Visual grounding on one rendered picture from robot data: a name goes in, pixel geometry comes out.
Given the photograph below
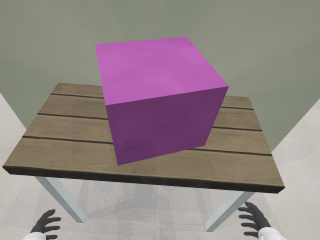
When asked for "left robot hand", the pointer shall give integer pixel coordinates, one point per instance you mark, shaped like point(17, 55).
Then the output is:
point(43, 221)

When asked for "carton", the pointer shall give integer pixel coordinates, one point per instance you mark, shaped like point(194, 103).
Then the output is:
point(161, 96)

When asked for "right robot forearm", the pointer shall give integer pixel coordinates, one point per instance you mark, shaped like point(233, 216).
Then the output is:
point(269, 233)

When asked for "right robot hand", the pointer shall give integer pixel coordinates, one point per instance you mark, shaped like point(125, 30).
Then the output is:
point(257, 217)

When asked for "table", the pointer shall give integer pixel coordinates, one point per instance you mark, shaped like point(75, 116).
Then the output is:
point(70, 138)

